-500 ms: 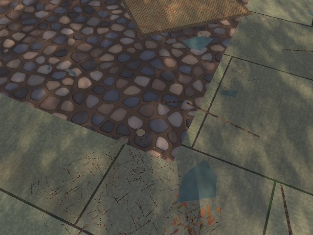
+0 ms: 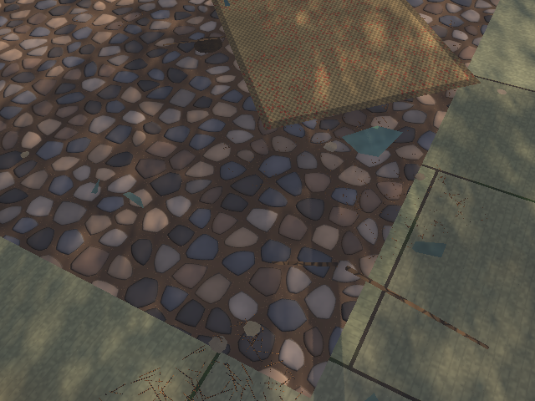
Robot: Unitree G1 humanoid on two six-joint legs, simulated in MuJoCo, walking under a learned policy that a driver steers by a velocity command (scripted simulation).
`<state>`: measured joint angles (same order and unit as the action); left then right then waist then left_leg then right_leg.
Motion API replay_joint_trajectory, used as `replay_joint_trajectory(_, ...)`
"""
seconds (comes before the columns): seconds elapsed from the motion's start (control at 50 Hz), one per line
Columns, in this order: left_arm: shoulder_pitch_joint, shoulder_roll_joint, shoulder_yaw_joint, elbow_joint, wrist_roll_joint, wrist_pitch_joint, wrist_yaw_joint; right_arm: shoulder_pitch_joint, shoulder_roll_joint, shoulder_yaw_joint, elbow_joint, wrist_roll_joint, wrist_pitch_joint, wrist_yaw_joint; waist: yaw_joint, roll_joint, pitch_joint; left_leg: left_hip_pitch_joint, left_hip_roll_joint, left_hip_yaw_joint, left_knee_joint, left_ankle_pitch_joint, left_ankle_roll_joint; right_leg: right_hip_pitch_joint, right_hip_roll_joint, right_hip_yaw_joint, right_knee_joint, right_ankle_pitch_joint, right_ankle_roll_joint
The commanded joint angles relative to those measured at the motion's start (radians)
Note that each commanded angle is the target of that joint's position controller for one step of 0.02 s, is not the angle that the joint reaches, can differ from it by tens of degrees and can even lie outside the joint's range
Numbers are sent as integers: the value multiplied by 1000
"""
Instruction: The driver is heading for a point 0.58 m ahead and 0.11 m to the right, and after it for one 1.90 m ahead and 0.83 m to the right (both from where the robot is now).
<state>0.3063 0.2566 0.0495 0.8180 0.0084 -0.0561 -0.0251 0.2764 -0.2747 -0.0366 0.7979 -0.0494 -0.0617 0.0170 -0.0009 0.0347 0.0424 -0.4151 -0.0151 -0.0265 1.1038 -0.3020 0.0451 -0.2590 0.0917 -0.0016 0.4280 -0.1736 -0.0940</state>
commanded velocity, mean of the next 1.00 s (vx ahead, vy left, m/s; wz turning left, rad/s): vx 0.44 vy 0.00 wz -0.52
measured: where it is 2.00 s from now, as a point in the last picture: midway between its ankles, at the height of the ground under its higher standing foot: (332, 392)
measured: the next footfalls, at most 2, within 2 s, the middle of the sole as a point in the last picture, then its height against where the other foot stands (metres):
left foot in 0.36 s outside the picture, level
right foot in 0.88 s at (379, 381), level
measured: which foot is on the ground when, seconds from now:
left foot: up 0.00-0.34, down 0.36-0.88, up 0.90-1.00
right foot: down 0.00-0.36, up 0.38-0.86, down 0.88-1.00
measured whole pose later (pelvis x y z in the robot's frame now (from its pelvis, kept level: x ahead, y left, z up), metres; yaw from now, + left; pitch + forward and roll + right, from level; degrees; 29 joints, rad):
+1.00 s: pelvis +0.45 -0.10 -0.02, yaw -35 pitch +1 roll +1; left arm 0.13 0.26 0.05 0.70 0.00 -0.01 -0.01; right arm 0.28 -0.25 -0.03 0.80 -0.02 -0.03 -0.02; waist -0.04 0.01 0.10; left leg -0.41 0.05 0.04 1.26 -0.47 -0.04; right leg -0.43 0.09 -0.03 0.56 -0.15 -0.11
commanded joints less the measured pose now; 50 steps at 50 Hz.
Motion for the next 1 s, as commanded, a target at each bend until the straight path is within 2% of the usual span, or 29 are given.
replay_joint_trajectory(0.02,55,120,30,-25,-13,-26,3,36,-61,-7,-56,-6,6,5,-19,-102,-52,-150,54,-12,-46,21,-39,139,-246,323,-206,292,-155)
replay_joint_trajectory(0.1,126,129,35,-2,-15,-16,12,-149,-48,6,-115,-1,13,6,22,-98,0,-232,67,13,-223,150,-81,118,-216,302,-246,258,-145)
replay_joint_trajectory(0.16,180,134,40,12,-14,-12,17,-258,-34,18,-147,7,10,10,60,-105,-4,-217,48,20,-360,255,-89,143,-194,295,-214,306,-113)
replay_joint_trajectory(0.24,228,144,45,19,1,-3,26,-360,-37,25,-183,19,-2,9,93,-110,-10,-192,14,19,-464,257,-81,205,-208,338,-137,408,-108)
replay_joint_trajectory(0.26,223,147,47,16,4,0,29,-367,-42,25,-190,22,-6,8,90,-115,-11,-170,8,12,-489,240,-74,212,-216,356,-118,420,-103)
replay_joint_trajectory(0.3,174,161,52,1,6,3,35,-306,-63,18,-179,25,-15,2,46,-124,-21,-39,-8,0,-562,187,-50,182,-220,384,-69,434,-77)
replay_joint_trajectory(0.32,144,169,54,-8,6,2,34,-228,-80,10,-155,26,-20,-5,10,-123,-49,86,-30,6,-602,157,-34,151,-203,386,-8,483,-60)
replay_joint_trajectory(0.34,125,168,53,-11,-1,-3,27,-112,-108,-3,-122,21,-31,-17,-48,-81,-108,263,-17,-6,-665,175,-8,106,-152,351,132,493,-35)
replay_joint_trajectory(0.36,117,130,43,-36,-15,-13,18,33,-180,-23,-109,2,-41,-36,-106,13,-234,488,164,-178,-695,25,45,-1,-98,287,363,319,-9)
replay_joint_trajectory(0.38,187,33,22,-61,-37,-14,21,90,-246,-39,-116,-17,-30,-49,-82,175,-324,710,420,-534,-760,-90,114,-267,29,147,617,-289,18)
replay_joint_trajectory(0.4,236,109,32,-62,-12,0,28,67,-239,-49,-105,2,-14,-44,-40,214,-323,656,475,-764,-810,-195,186,-389,-3,100,751,-377,12)
replay_joint_trajectory(0.42,173,135,38,-41,7,13,26,7,-133,-29,-119,10,-9,-38,-31,60,-184,532,419,-630,-828,-227,170,-412,-65,108,795,-280,11)
replay_joint_trajectory(0.44,105,118,35,-49,13,16,13,-33,-77,-15,-117,16,-13,-32,-28,5,-92,418,356,-471,-856,-124,147,-396,-89,98,766,-210,20)
replay_joint_trajectory(0.46,83,100,34,-52,17,22,4,-48,-60,-10,-111,13,-17,-31,-11,28,-58,353,311,-355,-883,-11,120,-370,-114,89,735,-177,30)
replay_joint_trajectory(0.5,72,89,33,-55,32,44,-12,-23,-58,-10,-82,21,-34,-29,8,70,-36,295,263,-213,-905,175,104,-339,-133,73,716,-150,46)
replay_joint_trajectory(0.56,1,75,29,-91,31,56,-27,17,-73,-19,-57,34,-54,-22,14,56,-42,307,273,-118,-936,299,121,-392,-146,67,705,-82,59)
replay_joint_trajectory(0.64,-131,65,20,-141,28,59,-41,59,-83,-26,-25,30,-52,-19,-4,42,-5,332,262,5,-965,356,122,-475,-161,48,598,47,76)
replay_joint_trajectory(0.72,-264,44,1,-186,25,52,-56,94,-101,-32,1,30,-47,-18,-34,46,23,340,247,118,-955,394,96,-407,-159,-19,377,158,58)
replay_joint_trajectory(0.76,-306,38,-5,-204,30,47,-60,107,-112,-35,15,32,-38,-25,-40,40,46,362,250,167,-905,551,80,-355,-141,-70,276,133,41)
replay_joint_trajectory(0.8,-306,41,-4,-212,37,41,-56,131,-129,-38,33,35,-24,-33,-41,55,27,415,252,203,-806,777,58,-292,-99,-114,213,72,18)
replay_joint_trajectory(0.84,-199,65,7,-187,47,33,-43,127,-160,-46,40,39,-9,-45,1,81,-43,448,247,228,-604,991,37,-163,-31,-133,158,5,-19)
replay_joint_trajectory(0.86,-69,86,20,-147,57,22,-32,116,-168,-47,35,47,-1,-48,58,57,-118,408,228,243,-413,932,19,-8,0,-119,74,68,-43)
replay_joint_trajectory(0.88,63,146,42,-108,69,11,-14,120,-160,-45,19,49,-1,-47,119,-16,-212,240,189,250,-145,632,-19,225,-77,-16,30,243,-81)
replay_joint_trajectory(0.9,49,285,73,-126,54,12,0,222,-21,-14,-40,48,1,-33,25,-267,-346,-166,43,232,222,-357,-74,594,-441,407,162,858,-223)
replay_joint_trajectory(0.92,137,297,90,-148,-8,29,11,188,-108,-30,-44,33,16,-36,113,-150,-513,-202,3,39,361,-353,-79,617,-497,575,101,983,-327)
replay_joint_trajectory(0.94,65,258,80,-144,-13,40,24,111,-99,-29,-58,42,20,-37,83,-102,-383,-252,55,-4,354,-235,-77,509,-449,446,60,932,-307)
replay_joint_trajectory(0.96,-8,188,61,-148,-19,47,28,58,-88,-20,-67,39,17,-39,58,-74,-241,-251,83,3,271,-156,-77,350,-393,365,10,832,-266)
replay_joint_trajectory(0.98,-56,143,47,-147,-19,51,31,39,-86,-22,-66,25,24,-40,18,-57,-155,-224,103,-3,196,-127,-81,234,-328,319,-29,742,-215)
replay_joint_trajectory(1.0,-85,118,39,-151,-21,55,34,63,-88,-23,-65,10,44,-38,-15,-72,-124,-165,107,-4,147,-117,-90,135,-286,286,-59,703,-195)
Over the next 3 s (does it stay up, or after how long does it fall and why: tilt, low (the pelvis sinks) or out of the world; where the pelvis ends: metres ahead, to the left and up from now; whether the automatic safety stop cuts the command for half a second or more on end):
stays up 0.91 -0.27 -0.01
